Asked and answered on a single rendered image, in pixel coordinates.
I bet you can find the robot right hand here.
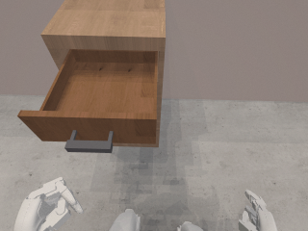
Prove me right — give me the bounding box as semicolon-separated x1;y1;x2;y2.
239;190;278;231

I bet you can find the left robot shin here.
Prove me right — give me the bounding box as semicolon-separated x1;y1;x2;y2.
125;209;135;213

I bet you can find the robot left hand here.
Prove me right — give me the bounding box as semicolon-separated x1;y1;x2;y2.
13;177;84;231

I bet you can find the handle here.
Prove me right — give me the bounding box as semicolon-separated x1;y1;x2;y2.
64;130;114;153

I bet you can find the drawer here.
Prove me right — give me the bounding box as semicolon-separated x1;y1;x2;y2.
17;49;158;144

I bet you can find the left robot thigh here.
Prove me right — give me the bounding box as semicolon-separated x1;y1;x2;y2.
109;212;141;231

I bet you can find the cabinet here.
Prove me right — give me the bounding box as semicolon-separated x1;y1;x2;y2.
40;0;166;147

